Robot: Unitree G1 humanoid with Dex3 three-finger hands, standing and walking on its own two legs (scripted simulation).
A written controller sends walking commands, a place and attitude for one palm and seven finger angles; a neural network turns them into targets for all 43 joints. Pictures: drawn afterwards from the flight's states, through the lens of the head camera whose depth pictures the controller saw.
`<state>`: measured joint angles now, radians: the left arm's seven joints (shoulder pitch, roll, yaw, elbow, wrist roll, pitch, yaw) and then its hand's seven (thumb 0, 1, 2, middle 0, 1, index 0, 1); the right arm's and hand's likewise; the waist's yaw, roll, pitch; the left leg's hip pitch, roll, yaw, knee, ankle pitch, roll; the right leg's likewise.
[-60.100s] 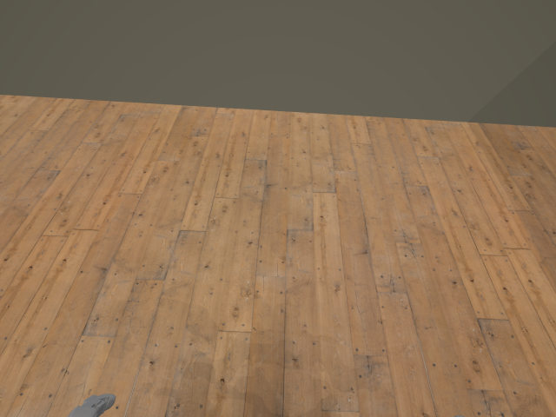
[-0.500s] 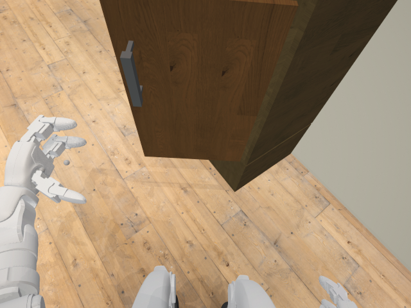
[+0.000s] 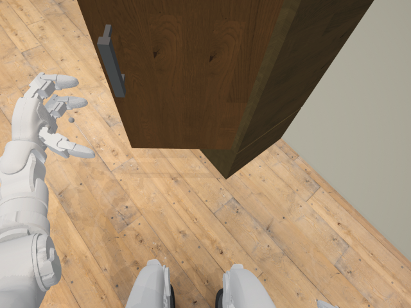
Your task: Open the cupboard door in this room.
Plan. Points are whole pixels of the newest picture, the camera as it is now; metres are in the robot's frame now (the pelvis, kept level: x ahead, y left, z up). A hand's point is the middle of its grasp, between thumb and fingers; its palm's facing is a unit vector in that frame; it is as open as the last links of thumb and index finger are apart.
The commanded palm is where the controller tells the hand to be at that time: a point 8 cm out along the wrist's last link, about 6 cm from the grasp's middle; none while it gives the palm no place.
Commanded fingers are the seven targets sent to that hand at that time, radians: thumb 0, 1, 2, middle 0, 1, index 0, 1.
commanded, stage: move the hooked fingers beside the handle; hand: left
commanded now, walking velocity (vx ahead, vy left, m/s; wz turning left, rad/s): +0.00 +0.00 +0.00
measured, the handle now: (114, 63) +0.60 +0.19 +0.05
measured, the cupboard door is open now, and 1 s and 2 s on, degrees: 53 53 53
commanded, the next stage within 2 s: slide the fingers in behind the handle in 1.34 s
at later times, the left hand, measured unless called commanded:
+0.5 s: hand (80, 85) +0.53 +0.24 +0.06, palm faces +0.00 -1.00 -0.02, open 14.0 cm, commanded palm +0.53 +0.28 +0.05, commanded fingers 0.00 -0.50 0.30 -0.30 -1.20 -0.30 -1.20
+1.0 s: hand (77, 83) +0.54 +0.25 +0.05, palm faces -0.02 -1.00 +0.00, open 14.0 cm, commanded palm +0.53 +0.27 +0.04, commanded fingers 0.00 -0.50 0.30 -0.30 -1.20 -0.30 -1.20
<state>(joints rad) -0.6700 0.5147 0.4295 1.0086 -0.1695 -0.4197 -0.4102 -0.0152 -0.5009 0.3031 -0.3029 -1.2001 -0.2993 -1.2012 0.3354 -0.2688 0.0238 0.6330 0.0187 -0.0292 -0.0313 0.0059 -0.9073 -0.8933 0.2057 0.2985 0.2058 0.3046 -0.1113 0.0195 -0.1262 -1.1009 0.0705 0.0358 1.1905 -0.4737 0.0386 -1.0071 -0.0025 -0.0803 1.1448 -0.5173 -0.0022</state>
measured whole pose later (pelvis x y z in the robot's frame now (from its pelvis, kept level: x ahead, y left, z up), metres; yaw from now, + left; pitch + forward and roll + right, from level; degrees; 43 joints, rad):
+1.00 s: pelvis +0.01 +0.02 -0.01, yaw -2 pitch +28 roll -7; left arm -1.01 0.71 0.46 1.21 -0.07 -0.31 -0.40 -0.02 -0.50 0.30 -0.30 -1.20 -0.30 -1.20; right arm 0.39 -0.26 0.07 0.63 -0.01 0.06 0.00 0.00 -0.91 -0.89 0.21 0.30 0.21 0.30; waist -0.21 0.03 -0.12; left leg -1.27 0.09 0.00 1.26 -0.50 0.06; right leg -1.14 0.02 -0.10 1.15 -0.51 0.01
